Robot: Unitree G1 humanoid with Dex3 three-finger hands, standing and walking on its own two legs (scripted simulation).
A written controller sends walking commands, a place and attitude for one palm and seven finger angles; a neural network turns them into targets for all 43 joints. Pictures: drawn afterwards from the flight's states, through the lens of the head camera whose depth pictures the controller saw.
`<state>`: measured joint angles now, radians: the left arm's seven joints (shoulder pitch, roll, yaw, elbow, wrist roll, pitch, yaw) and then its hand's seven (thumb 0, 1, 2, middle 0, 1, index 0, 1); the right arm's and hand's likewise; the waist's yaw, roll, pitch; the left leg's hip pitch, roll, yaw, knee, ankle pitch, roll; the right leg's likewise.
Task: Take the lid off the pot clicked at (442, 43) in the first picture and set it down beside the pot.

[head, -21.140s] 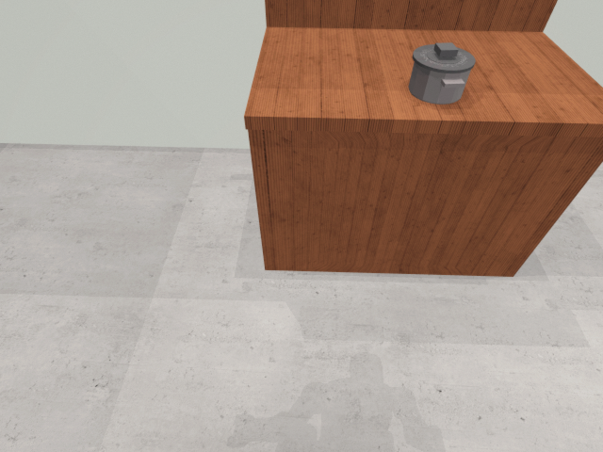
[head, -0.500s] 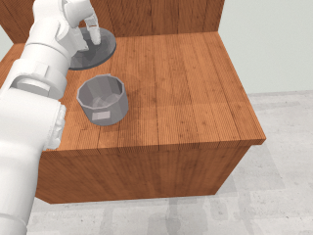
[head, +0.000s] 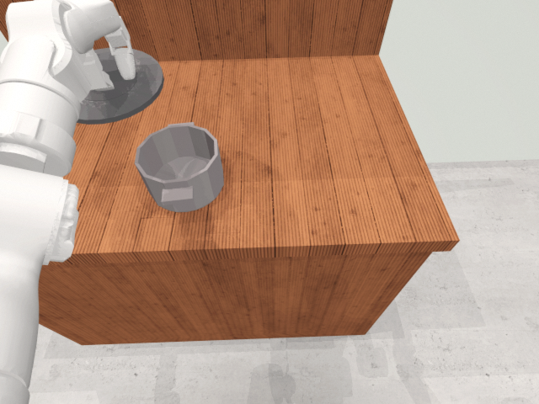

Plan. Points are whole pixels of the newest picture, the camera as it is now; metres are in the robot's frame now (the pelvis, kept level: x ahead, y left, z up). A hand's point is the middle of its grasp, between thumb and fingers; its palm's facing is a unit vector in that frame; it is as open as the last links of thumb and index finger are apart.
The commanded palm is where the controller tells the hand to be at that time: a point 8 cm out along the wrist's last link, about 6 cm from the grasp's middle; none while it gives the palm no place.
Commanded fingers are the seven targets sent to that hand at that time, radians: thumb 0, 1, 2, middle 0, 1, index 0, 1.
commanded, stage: move the lid sideways beside the pot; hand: left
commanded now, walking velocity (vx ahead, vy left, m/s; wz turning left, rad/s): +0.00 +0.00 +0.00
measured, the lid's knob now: (100, 69) +0.54 +0.20 +0.22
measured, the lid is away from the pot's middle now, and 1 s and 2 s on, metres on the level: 0.07 0.18 0.22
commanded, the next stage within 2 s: lower the lid onto the table in 1.62 s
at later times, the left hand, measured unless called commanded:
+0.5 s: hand (59, 69) +0.51 +0.25 +0.24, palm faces -0.29 -0.07 -0.95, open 5.8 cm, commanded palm +0.51 +0.25 +0.30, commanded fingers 0.00 0.72 0.93 -0.64 -1.03 -0.92 -1.15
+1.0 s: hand (14, 85) +0.49 +0.30 +0.23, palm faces -0.33 -0.07 -0.94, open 5.8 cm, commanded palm +0.51 +0.30 +0.30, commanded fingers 0.00 0.72 0.93 -0.64 -1.03 -0.92 -1.15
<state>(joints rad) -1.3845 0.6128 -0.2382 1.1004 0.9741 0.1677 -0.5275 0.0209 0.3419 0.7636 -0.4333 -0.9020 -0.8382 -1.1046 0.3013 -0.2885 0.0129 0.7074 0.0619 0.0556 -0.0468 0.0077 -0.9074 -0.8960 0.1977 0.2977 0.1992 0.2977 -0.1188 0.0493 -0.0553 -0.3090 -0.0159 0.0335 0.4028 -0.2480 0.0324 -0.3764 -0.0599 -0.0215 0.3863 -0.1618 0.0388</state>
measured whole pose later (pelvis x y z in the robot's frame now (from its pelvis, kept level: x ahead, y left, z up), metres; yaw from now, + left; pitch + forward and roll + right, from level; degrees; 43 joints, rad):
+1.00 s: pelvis +0.01 +0.01 +0.00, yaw +1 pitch +10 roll -1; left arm -1.32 0.82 -0.17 1.08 0.98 0.04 -0.57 0.02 0.35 0.76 -0.43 -0.90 -0.84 -1.11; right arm 0.28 -0.30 0.02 0.70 0.08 0.13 -0.05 0.01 -0.91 -0.90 0.20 0.30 0.20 0.30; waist -0.11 0.04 -0.04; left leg -0.32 -0.01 0.01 0.43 -0.28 0.04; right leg -0.35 -0.06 -0.05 0.34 -0.16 0.05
